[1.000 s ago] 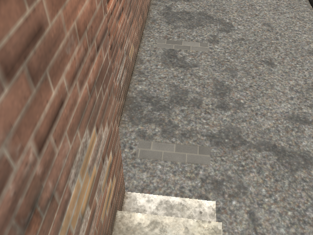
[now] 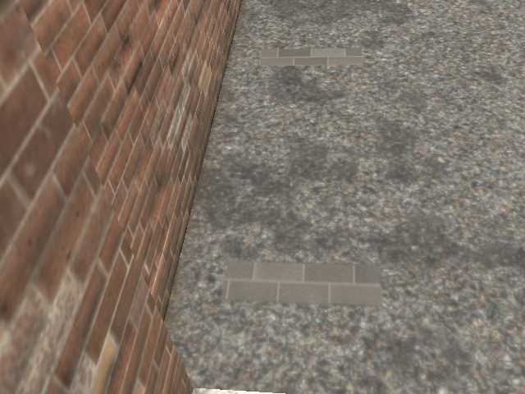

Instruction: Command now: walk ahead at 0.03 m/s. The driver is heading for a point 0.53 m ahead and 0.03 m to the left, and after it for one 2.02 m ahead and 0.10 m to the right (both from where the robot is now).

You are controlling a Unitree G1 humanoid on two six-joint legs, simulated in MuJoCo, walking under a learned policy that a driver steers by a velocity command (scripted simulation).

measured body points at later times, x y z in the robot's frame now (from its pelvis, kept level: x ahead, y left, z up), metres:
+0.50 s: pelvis +0.01 -0.01 +0.02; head -0.03 -0.02 +0.47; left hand +0.04 +0.21 -0.13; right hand -0.04 -0.26 -0.14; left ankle +0.06 +0.11 -0.73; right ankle +0.01 -0.07 -0.73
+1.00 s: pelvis +0.09 +0.02 +0.00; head +0.06 +0.05 +0.44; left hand +0.04 +0.28 -0.16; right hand +0.09 -0.26 -0.14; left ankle +0.09 +0.12 -0.71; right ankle +0.01 -0.07 -0.73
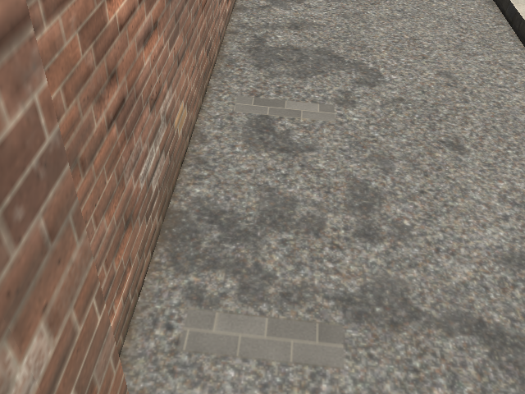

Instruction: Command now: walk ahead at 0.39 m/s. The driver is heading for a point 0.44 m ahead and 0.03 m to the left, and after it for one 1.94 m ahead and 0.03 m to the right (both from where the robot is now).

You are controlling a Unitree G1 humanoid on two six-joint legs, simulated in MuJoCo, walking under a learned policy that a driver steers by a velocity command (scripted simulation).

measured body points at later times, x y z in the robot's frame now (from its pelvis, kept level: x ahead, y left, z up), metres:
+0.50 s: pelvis +0.22 +0.03 -0.20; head +0.23 +0.04 +0.25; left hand +0.19 +0.29 -0.35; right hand +0.21 -0.18 -0.34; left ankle +0.17 +0.15 -0.68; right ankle +0.19 -0.05 -0.92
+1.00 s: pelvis +0.50 +0.08 -0.44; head +0.50 +0.09 +0.01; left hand +0.61 +0.30 -0.58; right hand +0.41 -0.11 -0.58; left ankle +0.41 +0.17 -1.11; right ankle +0.66 -0.07 -1.06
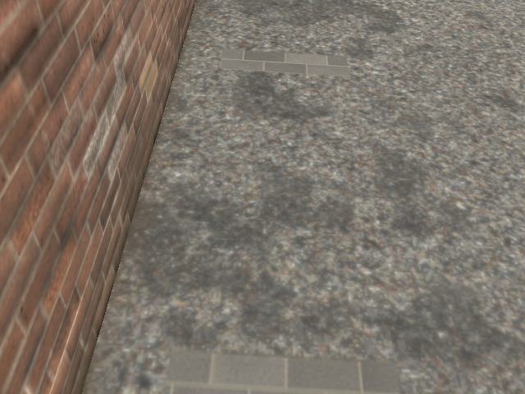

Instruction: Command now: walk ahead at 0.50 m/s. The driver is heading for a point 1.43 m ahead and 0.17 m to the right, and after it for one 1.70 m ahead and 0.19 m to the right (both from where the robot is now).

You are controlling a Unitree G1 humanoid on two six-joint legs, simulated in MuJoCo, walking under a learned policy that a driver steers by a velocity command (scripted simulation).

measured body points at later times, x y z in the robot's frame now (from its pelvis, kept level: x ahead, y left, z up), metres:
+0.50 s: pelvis +0.33 -0.06 -0.14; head +0.35 -0.06 +0.31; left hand +0.30 +0.19 -0.29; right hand +0.54 -0.28 -0.23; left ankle +0.52 +0.09 -0.83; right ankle +0.23 -0.17 -0.87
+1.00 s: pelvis +0.63 -0.08 -0.14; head +0.66 -0.08 +0.31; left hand +0.84 +0.15 -0.24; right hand +0.59 -0.33 -0.28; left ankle +0.52 +0.07 -0.87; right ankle +0.78 -0.20 -0.85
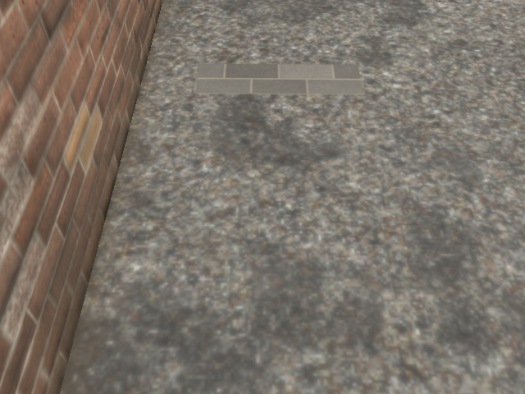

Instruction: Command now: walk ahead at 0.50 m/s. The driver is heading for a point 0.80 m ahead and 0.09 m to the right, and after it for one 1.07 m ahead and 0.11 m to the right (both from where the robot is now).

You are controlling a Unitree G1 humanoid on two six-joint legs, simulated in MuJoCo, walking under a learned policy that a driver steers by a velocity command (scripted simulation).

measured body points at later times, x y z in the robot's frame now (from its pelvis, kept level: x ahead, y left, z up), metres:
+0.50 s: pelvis +0.27 -0.04 +0.01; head +0.29 -0.05 +0.46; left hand +0.21 +0.21 -0.13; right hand +0.49 -0.26 -0.10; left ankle +0.48 +0.11 -0.69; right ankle +0.14 -0.12 -0.73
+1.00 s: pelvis +0.55 -0.02 +0.01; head +0.57 -0.01 +0.46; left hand +0.74 +0.23 -0.09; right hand +0.52 -0.30 -0.12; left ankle +0.48 +0.08 -0.73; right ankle +0.75 -0.21 -0.66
